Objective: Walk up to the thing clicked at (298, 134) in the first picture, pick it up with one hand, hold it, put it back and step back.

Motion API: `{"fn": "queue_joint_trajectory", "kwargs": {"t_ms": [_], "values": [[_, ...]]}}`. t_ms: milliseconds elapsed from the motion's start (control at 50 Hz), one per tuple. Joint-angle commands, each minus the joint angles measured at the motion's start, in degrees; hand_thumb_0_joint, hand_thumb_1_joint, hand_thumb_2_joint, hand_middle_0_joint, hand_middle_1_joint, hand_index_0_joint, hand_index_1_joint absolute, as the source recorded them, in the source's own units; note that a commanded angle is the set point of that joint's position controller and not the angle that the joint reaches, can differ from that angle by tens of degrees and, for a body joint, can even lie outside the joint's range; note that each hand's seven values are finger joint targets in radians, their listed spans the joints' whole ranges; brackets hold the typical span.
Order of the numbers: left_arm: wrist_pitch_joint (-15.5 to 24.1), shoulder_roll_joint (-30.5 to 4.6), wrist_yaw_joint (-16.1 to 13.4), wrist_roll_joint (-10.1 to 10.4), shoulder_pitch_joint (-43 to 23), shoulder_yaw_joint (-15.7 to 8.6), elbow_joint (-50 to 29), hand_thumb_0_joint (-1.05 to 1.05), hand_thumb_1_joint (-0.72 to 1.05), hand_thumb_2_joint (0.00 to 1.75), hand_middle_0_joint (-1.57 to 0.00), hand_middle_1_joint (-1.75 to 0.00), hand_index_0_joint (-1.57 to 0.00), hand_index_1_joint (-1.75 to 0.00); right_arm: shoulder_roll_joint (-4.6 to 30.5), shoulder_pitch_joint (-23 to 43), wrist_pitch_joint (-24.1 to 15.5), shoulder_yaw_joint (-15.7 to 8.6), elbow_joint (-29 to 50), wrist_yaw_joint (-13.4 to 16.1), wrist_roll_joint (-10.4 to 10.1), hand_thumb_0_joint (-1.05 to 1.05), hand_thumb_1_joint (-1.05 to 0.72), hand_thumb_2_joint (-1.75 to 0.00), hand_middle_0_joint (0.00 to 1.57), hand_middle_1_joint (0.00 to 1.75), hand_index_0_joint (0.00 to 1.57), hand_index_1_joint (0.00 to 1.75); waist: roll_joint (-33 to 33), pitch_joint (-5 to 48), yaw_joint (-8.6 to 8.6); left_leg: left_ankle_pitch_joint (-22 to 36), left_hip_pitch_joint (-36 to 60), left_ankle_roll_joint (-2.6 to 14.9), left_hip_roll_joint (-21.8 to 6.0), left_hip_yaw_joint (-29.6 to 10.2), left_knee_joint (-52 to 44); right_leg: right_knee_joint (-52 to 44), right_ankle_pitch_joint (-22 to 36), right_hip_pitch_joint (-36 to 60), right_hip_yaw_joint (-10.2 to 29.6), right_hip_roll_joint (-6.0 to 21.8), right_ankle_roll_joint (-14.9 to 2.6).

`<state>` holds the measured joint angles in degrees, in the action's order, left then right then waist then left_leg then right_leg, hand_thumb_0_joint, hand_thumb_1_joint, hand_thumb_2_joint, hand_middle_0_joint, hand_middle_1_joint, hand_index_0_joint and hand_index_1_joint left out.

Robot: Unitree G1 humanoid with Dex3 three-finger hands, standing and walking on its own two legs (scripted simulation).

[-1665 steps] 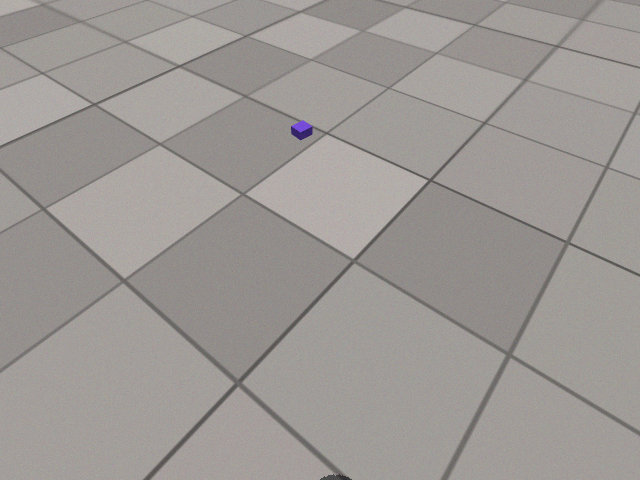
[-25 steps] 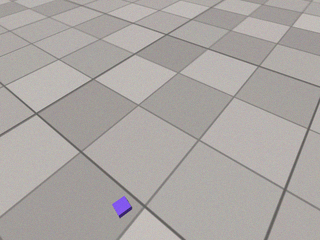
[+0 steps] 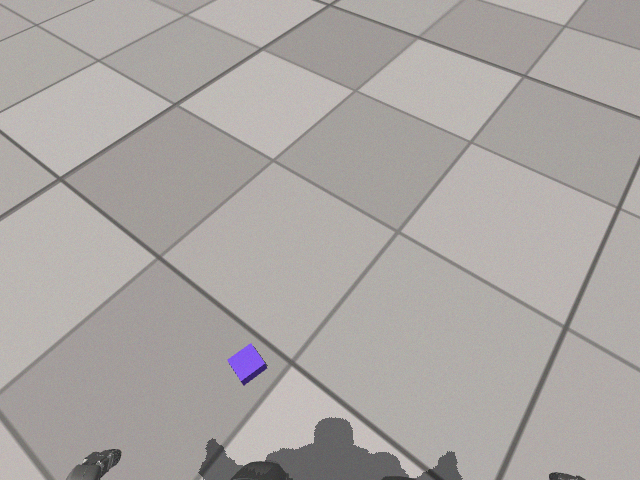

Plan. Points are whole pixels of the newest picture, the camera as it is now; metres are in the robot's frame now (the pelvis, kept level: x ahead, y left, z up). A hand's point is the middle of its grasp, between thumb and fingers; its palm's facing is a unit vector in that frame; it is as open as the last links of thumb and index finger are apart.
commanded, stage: step back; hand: left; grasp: from above
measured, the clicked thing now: (247, 364) +0.48 +0.24 -0.75
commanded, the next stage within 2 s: none
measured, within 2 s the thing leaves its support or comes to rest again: neither
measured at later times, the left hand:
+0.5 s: hand out of the picture +0.02 +0.31 -0.17, palm faces -0.08 -0.92 -0.38, open 7.4 cm
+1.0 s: hand out of the picture -0.10 +0.30 -0.15, palm faces +0.01 -0.93 -0.38, open 7.4 cm
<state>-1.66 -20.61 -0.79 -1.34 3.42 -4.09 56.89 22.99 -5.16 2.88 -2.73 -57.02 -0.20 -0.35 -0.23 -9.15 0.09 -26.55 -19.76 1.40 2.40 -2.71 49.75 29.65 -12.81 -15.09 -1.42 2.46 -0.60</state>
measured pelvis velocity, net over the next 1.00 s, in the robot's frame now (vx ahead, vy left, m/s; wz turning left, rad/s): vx -0.24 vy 0.04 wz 0.01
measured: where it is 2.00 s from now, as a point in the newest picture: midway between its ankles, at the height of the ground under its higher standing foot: outside the picture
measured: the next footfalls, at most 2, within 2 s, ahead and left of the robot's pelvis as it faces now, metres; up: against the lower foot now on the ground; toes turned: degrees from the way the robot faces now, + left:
right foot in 0.58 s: -0.11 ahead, -0.09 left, +0.00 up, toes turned -3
left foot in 0.92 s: -0.20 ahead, +0.15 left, +0.00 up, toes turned -2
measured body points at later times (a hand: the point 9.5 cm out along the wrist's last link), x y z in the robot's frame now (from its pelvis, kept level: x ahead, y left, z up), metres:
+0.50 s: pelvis -0.10 +0.04 -0.01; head -0.03 +0.05 +0.43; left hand +0.02 +0.35 -0.14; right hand +0.00 -0.27 -0.12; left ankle -0.02 +0.13 -0.74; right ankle -0.14 -0.09 -0.70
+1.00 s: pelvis -0.24 +0.04 -0.02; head -0.19 +0.05 +0.43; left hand -0.10 +0.35 -0.13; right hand -0.17 -0.28 -0.13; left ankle -0.24 +0.15 -0.74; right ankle -0.18 -0.09 -0.71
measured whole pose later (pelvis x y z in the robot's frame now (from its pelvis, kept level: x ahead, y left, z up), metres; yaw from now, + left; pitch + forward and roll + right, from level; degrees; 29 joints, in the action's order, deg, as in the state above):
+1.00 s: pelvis -0.24 +0.04 -0.02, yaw +0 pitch -3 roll +1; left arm -4.1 -22.0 -0.8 -1.1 5.6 -4.4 44.7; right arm 21.8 -11.3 1.6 -2.7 -50.9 0.2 1.7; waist -2.3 -10.9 0.3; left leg -19.7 -14.4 1.4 2.2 -1.2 37.6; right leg 49.5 -26.5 -25.3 3.1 -0.6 -0.7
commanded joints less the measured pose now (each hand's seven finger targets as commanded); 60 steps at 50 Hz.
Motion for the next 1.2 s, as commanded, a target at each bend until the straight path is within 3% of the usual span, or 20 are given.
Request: {"fn": "queue_joint_trajectory", "kwargs": {"t_ms": [0,40,60,80,100,160,360,500,540,560,580,600,660,780,860,900,920,940,1020,1180], "values": [[0.7,-14.8,-1.2,-0.5,-4.2,-2.8,-8.4,0.00,0.90,0.90,-0.20,-0.30,-0.20,-0.30,9.3,-6.9,-0.7,-2.5,3.2,0.2,0.7,0.00,-0.90,-0.90,0.20,0.30,0.20,0.30,-9.2,12.8,0.87,2.9,1.7,0.09,-2.3,-0.2,-10.3,0.2,24.3,6.7,10.3,13.1,-10.18],[-0.4,-14.4,-0.7,0.7,-3.6,-2.4,-8.8,0.00,0.90,0.90,-0.20,-0.30,-0.20,-0.30,8.9,-8.4,-1.7,-3.0,2.7,0.4,1.9,0.00,-0.90,-0.90,0.20,0.30,0.20,0.30,-6.3,11.8,1.89,18.5,6.9,-0.45,-1.5,2.4,-24.7,6.2,18.7,3.3,7.7,9.3,-6.98],[-1.0,-11.6,-0.6,1.3,-1.8,-1.9,-9.3,0.00,0.90,0.90,-0.20,-0.30,-0.20,-0.30,11.8,-7.1,-2.2,-3.8,3.7,0.7,3.0,0.00,-0.90,-0.90,0.20,0.30,0.20,0.30,1.0,11.0,0.97,29.4,8.4,1.05,-8.7,-7.7,-29.4,12.1,8.5,-1.1,5.9,3.6,-3.99],[-1.2,-8.5,-0.8,1.8,0.3,-1.3,-9.8,0.00,0.90,0.90,-0.20,-0.30,-0.20,-0.30,17.3,-4.8,-2.7,-4.6,5.0,0.6,3.4,0.00,-0.90,-0.90,0.20,0.30,0.20,0.30,13.4,10.7,-0.80,43.3,12.5,5.15,-19.6,-22.7,-31.0,20.9,-20.8,-11.4,4.5,-7.5,-1.32],[-1.4,-11.5,-1.7,1.0,-2.0,-2.1,-9.4,0.00,0.90,0.90,-0.20,-0.30,-0.20,-0.30,21.1,-5.1,-2.8,-5.4,5.8,0.6,2.4,0.00,-0.90,-0.90,0.20,0.30,0.20,0.30,14.5,11.8,3.03,44.8,7.4,10.29,-23.2,-27.5,-31.0,29.4,-27.6,-8.8,12.4,-9.3,-0.87],[-1.6,-11.9,-2.1,1.8,1.2,-2.1,-7.4,0.00,0.90,0.90,-0.20,-0.30,-0.20,-0.30,13.5,1.4,-2.9,-3.6,7.1,1.7,2.6,0.00,-0.90,-0.90,0.20,0.30,0.20,0.30,7.2,11.6,-1.56,46.2,13.7,6.54,-14.7,-11.7,-25.6,39.1,-17.4,-14.0,15.7,-8.9,-1.03],[-0.9,-11.4,-1.0,0.8,3.3,-2.9,-10.7,0.00,0.90,0.90,-0.20,-0.30,-0.20,-0.30,12.9,-5.7,-2.7,-4.3,9.9,2.7,1.6,0.00,-0.90,-0.90,0.20,0.30,0.20,0.30,7.5,12.4,2.90,46.2,21.5,13.13,-18.9,-12.1,-22.8,28.1,-17.8,-12.5,9.7,-5.9,2.19],[-0.4,-11.0,0.4,0.4,11.9,-3.7,-8.8,0.00,0.90,0.90,-0.20,-0.30,-0.20,-0.30,14.4,-0.2,-2.1,-4.3,12.2,1.8,1.8,0.00,-0.90,-0.90,0.20,0.30,0.20,0.30,8.2,14.4,-0.49,24.6,8.8,9.65,-17.6,-10.0,-23.8,7.2,-10.3,1.9,3.4,-2.7,-0.55],[0.2,-11.5,0.5,-0.3,15.0,-4.2,-7.7,0.00,0.90,0.90,-0.20,-0.30,-0.20,-0.30,13.4,0.4,-1.6,-3.7,11.8,1.5,1.1,0.00,-0.90,-0.90,0.20,0.30,0.20,0.30,6.0,13.8,-1.79,18.7,1.1,5.04,-14.2,-7.6,-20.9,-2.1,-2.3,8.9,4.0,-2.2,-2.48],[0.5,-14.4,0.5,-1.1,14.8,-4.9,-8.6,0.00,0.90,0.90,-0.20,-0.30,-0.20,-0.30,11.4,-0.4,-1.5,-3.1,12.1,1.4,0.8,0.00,-0.90,-0.90,0.20,0.30,0.20,0.30,-2.2,11.9,-1.43,10.1,-6.6,1.73,-9.6,-4.9,-14.6,-7.2,-7.3,9.3,16.1,4.7,-5.31],[0.4,-19.9,0.6,-0.5,11.3,-6.0,-10.4,0.00,0.90,0.90,-0.20,-0.30,-0.20,-0.30,9.2,3.2,-1.6,-3.0,13.0,1.5,0.4,0.00,-0.90,-0.90,0.20,0.30,0.20,0.30,-15.3,7.0,-3.25,-3.6,-9.0,-1.54,2.5,1.6,-0.5,-14.3,-6.8,-1.4,30.1,16.0,-13.49],[0.7,-21.8,0.4,-1.3,6.0,-6.2,-13.5,0.00,0.90,0.90,-0.20,-0.30,-0.20,-0.30,10.8,1.9,-1.1,-3.7,12.1,1.8,0.9,0.00,-0.90,-0.90,0.20,0.30,0.20,0.30,-15.4,3.8,-2.69,-8.5,-6.1,-2.50,2.9,-3.9,12.7,-15.7,-4.2,-10.8,35.6,22.2,-18.61],[1.1,-14.9,-0.5,-0.5,-2.3,-4.5,-15.5,0.00,0.90,0.90,-0.20,-0.30,-0.20,-0.30,10.2,-5.9,-1.3,-3.2,9.2,1.6,-0.1,0.00,-0.90,-0.90,0.20,0.30,0.20,0.30,-6.8,3.7,2.76,0.9,-5.1,-1.63,5.4,-6.6,19.7,-9.7,10.0,-7.7,15.0,10.6,-10.99],[0.6,-13.6,-1.0,-0.9,6.6,-4.2,-16.0,0.00,0.90,0.90,-0.20,-0.30,-0.20,-0.30,9.6,-4.0,-2.1,-2.4,11.4,2.0,0.7,0.00,-0.90,-0.90,0.20,0.30,0.20,0.30,-9.1,9.6,-3.40,-4.6,-8.9,-2.88,1.7,-2.3,3.0,-2.8,21.4,12.9,15.0,12.6,-12.48],[-0.3,-14.6,-0.8,0.1,3.8,-3.8,-17.4,0.00,0.90,0.90,-0.20,-0.30,-0.20,-0.30,8.9,-10.4,-2.7,-2.8,9.7,1.6,1.2,0.00,-0.90,-0.90,0.20,0.30,0.20,0.30,-9.9,12.7,-0.18,6.4,2.4,-0.77,-0.9,1.9,-20.9,3.8,22.6,10.9,12.1,10.9,-9.29],[-1.0,-12.4,-0.2,0.5,5.5,-2.9,-17.9,0.00,0.90,0.90,-0.20,-0.30,-0.20,-0.30,12.1,-10.6,-3.2,-4.2,9.4,1.6,2.3,0.00,-0.90,-0.90,0.20,0.30,0.20,0.30,-0.8,12.9,-0.29,19.9,11.4,1.59,-7.4,-7.2,-28.2,9.2,7.9,-1.4,8.6,5.0,-3.96],[-0.9,-10.4,-0.2,0.9,5.7,-2.4,-18.5,0.00,0.90,0.90,-0.20,-0.30,-0.20,-0.30,18.3,-8.2,-3.2,-5.5,10.7,1.3,2.8,0.00,-0.90,-0.90,0.20,0.30,0.20,0.30,12.1,11.7,-0.55,27.2,13.8,7.85,-20.0,-23.4,-29.9,18.9,-11.1,-12.8,2.7,-4.5,-0.82],[-0.9,-13.0,-1.1,0.3,-0.2,-3.8,-18.5,0.00,0.90,0.90,-0.20,-0.30,-0.20,-0.30,21.5,-8.0,-3.2,-5.9,11.3,1.1,2.4,0.00,-0.90,-0.90,0.20,0.30,0.20,0.30,13.8,9.8,3.93,32.6,2.7,15.47,-25.8,-29.1,-31.3,30.6,-25.8,-9.6,8.2,-6.9,0.06],[-1.0,-12.7,-1.1,1.4,6.5,-4.1,-14.7,0.00,0.90,0.90,-0.20,-0.30,-0.20,-0.30,13.9,-0.1,-3.4,-3.5,12.5,2.1,2.3,0.00,-0.90,-0.90,0.20,0.30,0.20,0.30,6.9,8.2,-2.04,36.6,4.1,11.39,-17.3,-12.1,-26.0,45.1,-16.6,-12.2,12.5,-8.3,-0.56],[0.0,-10.9,-0.2,0.5,7.9,-3.5,-14.1,0.00,0.90,0.90,-0.20,-0.30,-0.20,-0.30,14.7,-3.4,-2.3,-4.2,13.5,2.1,2.3,0.00,-0.90,-0.90,0.20,0.30,0.20,0.30,11.9,12.3,0.90,36.1,13.0,12.04,-17.5,-10.8,-21.2,15.9,-16.0,-6.4,4.9,-3.2,1.43]]}}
